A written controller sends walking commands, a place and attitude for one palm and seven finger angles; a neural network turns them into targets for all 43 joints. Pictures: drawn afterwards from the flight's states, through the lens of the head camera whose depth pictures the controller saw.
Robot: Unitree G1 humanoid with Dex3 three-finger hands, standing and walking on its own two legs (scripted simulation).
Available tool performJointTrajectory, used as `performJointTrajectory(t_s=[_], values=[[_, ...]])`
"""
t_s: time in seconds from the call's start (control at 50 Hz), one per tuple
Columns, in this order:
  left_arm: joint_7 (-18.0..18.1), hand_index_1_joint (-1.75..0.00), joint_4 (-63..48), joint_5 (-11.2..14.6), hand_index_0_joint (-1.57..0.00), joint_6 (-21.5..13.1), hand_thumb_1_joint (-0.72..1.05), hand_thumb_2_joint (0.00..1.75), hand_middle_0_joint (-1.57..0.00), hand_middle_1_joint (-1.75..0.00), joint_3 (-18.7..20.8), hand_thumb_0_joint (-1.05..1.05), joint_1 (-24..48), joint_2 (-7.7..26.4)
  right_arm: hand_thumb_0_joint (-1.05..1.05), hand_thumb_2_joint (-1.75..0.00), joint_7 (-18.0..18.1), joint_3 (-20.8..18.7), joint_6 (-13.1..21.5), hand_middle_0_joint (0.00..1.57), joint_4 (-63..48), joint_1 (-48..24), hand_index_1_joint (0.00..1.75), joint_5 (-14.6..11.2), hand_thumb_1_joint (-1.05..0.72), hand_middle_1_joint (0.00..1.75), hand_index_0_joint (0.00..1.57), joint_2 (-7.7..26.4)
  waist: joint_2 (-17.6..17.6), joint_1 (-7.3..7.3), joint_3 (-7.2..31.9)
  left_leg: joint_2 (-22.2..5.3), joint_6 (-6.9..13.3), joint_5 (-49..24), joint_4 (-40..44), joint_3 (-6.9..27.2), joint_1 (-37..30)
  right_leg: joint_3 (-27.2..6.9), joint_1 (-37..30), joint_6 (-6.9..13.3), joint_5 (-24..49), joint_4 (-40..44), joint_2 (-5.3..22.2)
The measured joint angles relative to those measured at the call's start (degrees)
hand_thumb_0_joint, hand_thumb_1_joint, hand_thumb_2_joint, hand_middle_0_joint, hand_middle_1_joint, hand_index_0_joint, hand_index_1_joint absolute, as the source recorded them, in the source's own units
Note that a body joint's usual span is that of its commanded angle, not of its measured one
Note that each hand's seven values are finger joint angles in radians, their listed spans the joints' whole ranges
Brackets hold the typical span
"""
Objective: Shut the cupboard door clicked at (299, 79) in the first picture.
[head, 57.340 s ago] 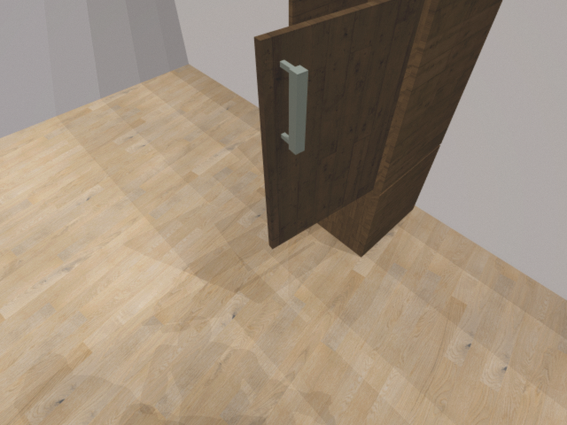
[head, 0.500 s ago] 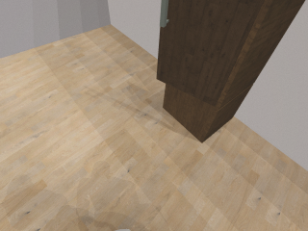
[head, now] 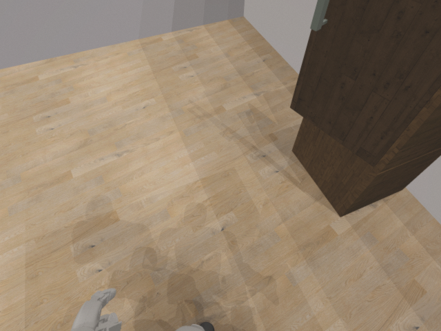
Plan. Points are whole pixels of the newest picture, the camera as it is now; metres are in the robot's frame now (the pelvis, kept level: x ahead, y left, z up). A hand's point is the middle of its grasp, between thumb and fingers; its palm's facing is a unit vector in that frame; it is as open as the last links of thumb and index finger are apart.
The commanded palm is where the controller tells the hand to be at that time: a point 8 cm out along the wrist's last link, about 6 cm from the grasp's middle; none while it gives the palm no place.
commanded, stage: walk to a spot facing it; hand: left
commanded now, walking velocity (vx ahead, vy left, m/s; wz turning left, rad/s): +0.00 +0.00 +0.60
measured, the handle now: out of the picture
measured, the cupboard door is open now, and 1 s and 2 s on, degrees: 17 17 17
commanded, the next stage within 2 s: turn to face it in 0.88 s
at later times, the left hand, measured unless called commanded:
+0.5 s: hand out of the picture -0.05 +0.24 -0.19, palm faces +0.38 -0.89 -0.24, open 7.4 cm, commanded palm none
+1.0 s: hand (85, 238) +0.33 +0.33 -0.15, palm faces +0.47 -0.85 -0.23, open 7.3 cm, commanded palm none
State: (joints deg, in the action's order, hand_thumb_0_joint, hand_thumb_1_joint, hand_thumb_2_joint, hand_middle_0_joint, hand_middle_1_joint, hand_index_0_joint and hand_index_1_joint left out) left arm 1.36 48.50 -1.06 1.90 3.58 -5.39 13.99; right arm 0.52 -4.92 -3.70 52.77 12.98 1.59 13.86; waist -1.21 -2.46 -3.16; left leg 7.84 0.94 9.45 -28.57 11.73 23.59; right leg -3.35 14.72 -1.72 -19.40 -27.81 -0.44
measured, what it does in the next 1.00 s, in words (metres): walks ahead, turning left: left foot, then right foot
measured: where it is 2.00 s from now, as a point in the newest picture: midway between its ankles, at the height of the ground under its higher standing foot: (183, 263)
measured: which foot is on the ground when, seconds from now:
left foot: down 0.00-0.00, up 0.02-0.40, down 0.42-0.92, up 0.94-1.00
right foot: down 0.00-0.42, up 0.44-0.90, down 0.92-1.00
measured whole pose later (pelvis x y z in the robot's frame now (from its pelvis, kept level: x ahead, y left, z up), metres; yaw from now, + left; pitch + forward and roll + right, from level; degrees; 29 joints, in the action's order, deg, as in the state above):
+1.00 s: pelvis +0.28 +0.10 -0.01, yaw +31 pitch -1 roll +1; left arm -0.4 48.7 -1.6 -2.8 2.8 -5.2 9.8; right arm 0.5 -2.8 0.1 61.3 22.0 0.6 10.5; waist -1.7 -3.3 -7.2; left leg 2.1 2.5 28.3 -65.7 3.5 14.0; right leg 6.3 23.5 1.7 -12.8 -37.0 3.4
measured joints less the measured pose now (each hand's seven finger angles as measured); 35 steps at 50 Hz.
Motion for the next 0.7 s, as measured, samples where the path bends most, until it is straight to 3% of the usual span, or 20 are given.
performJointTrajectory(t_s=[0.06, 0.1, 0.16, 0.22, 0.3, 0.38, 0.42, 0.44, 0.5, 0.54, 0.6, 0.7], values=[[0.6, -0.30, 1.1, -0.4, -0.20, 0.2, 0.91, 0.90, -0.20, -0.30, -0.5, 0.00, -1.5, -1.2, 0.01, -0.90, -0.5, -1.0, -0.6, 0.20, 0.1, -1.5, 0.30, 0.1, -0.91, 0.30, 0.20, 1.4, -1.9, 0.34, -1.3, -0.6, -1.9, 13.1, -19.7, -3.3, 6.5, 1.9, -0.5, 1.9, 1.8, -0.8, 0.0], [0.9, -0.30, 1.8, -0.3, -0.21, 0.5, 0.91, 0.90, -0.20, -0.30, -0.7, 0.00, -3.0, -1.9, 0.01, -0.90, -1.0, -1.2, -0.7, 0.20, -0.4, -1.8, 0.30, 0.3, -0.91, 0.30, 0.20, 2.0, -2.2, 0.10, -1.9, -1.9, -2.6, 14.3, -30.7, -6.3, 9.1, 3.3, -1.8, 2.0, 1.4, -0.4, 1.0], [0.9, -0.30, 2.6, -0.1, -0.21, -0.1, 0.91, 0.90, -0.20, -0.30, -0.8, 0.00, -5.2, -2.4, 0.01, -0.90, -1.6, -0.6, -0.8, 0.20, -0.9, -1.9, 0.30, 0.0, -0.91, 0.30, 0.20, 1.8, -1.4, -0.30, -2.9, -5.0, -3.8, 13.3, -36.3, -9.5, 9.0, 5.5, -3.9, 1.9, 0.8, 0.3, 2.6], [0.6, -0.30, 2.9, -0.1, -0.21, -1.2, 0.90, 0.90, -0.20, -0.30, -0.9, 0.00, -7.1, -2.9, 0.01, -0.90, -2.0, 0.1, -1.1, 0.20, -0.7, -2.0, 0.30, 0.0, -0.91, 0.30, 0.20, 1.4, -0.4, 0.07, -3.5, -7.7, -4.0, 13.3, -33.7, -11.3, 7.0, 8.4, -5.8, 1.6, -0.3, 0.7, 4.2], [0.0, -0.30, 3.5, -0.5, -0.21, -2.5, 0.90, 0.90, -0.20, -0.30, -0.6, 0.00, -10.1, -3.1, 0.01, -0.90, -2.6, 0.8, -1.3, 0.20, 0.1, -3.5, 0.30, 0.0, -0.91, 0.30, 0.20, 0.8, 0.7, 1.71, -3.8, -9.6, -3.2, 14.0, -27.4, -13.2, 4.5, 12.5, -8.2, 0.6, -2.3, 0.6, 6.0], [-0.5, -0.30, 5.0, -0.9, -0.21, -2.9, 0.90, 0.90, -0.20, -0.30, 0.0, 0.00, -13.6, -2.2, 0.01, -0.90, -3.1, 1.4, -0.3, 0.20, -0.7, -6.3, 0.30, -0.1, -0.91, 0.30, 0.20, 0.0, 2.8, 3.77, -4.0, -9.6, -1.7, 15.2, -17.1, -16.1, 1.1, 15.6, -9.9, -1.3, -5.2, -1.1, 8.3], [-0.9, -0.30, 6.1, -0.7, -0.21, -2.7, 0.90, 0.90, -0.20, -0.30, 0.3, 0.00, -15.7, -1.3, 0.01, -0.90, -3.2, 1.9, 1.2, 0.20, -2.1, -7.4, 0.30, 0.0, -0.91, 0.30, 0.20, 0.0, 4.0, 4.24, -3.8, -8.4, -0.3, 12.1, -8.6, -17.7, -2.6, 16.4, -9.3, -2.3, -8.1, -5.8, 10.3], [-1.2, -0.30, 6.7, -0.4, -0.21, -2.3, 0.90, 0.90, -0.20, -0.30, 0.5, 0.00, -16.3, -1.0, 0.01, -0.90, -3.1, 1.9, 2.2, 0.20, -2.9, -8.0, 0.30, 0.1, -0.91, 0.30, 0.20, 0.2, 4.2, 4.20, -3.9, -7.9, 0.9, 7.7, -8.3, -17.7, -2.6, 15.5, -6.9, -2.2, -8.9, -12.6, 11.1], [-1.5, -0.30, 8.3, -0.4, -0.21, 0.2, 0.91, 0.90, -0.20, -0.30, 0.8, 0.00, -15.5, 0.3, 0.01, -0.90, -2.2, 2.4, 4.4, 0.20, -4.0, -7.9, 0.30, 0.0, -0.91, 0.30, 0.20, -0.4, 4.8, 4.40, -3.9, -6.9, 2.3, 10.6, -10.8, -17.3, -3.9, 8.5, 3.0, -1.4, -10.5, -34.7, 9.3], [-1.7, -0.30, 8.2, -0.6, -0.20, 0.5, 0.91, 0.90, -0.20, -0.30, 1.2, 0.01, -13.8, 0.8, 0.01, -0.90, -1.3, 2.8, 5.0, 0.20, -4.0, -6.3, 0.30, 0.0, -0.91, 0.30, 0.20, -1.1, 4.9, 4.15, -3.3, -6.3, 2.2, 10.9, -7.7, -16.2, -6.5, 6.9, 8.5, -1.4, -6.7, -40.3, 8.4], [-2.2, -0.30, 6.4, -0.8, -0.20, -0.2, 0.91, 0.90, -0.20, -0.29, 1.3, 0.01, -10.5, 0.9, 0.01, -0.90, -0.4, 3.2, 5.8, 0.20, -2.3, -3.4, 0.30, -0.1, -0.91, 0.30, 0.20, -1.9, 4.3, 3.85, -2.8, -5.6, 2.3, 9.1, -1.7, -14.2, -11.1, 5.4, 14.7, -1.9, -0.8, -39.7, 7.8], [-2.7, -0.30, 3.5, -0.8, -0.20, -1.3, 0.91, 0.90, -0.20, -0.29, 0.8, 0.00, -5.8, -0.1, 0.01, -0.90, -0.1, 3.5, 6.0, 0.20, 1.4, 2.1, 0.30, -0.3, -0.91, 0.30, 0.21, -3.5, 3.4, 2.83, -1.5, -5.2, 2.4, 8.2, 6.1, -11.5, -18.6, 4.4, 20.3, -2.6, 6.4, -31.1, 7.6]])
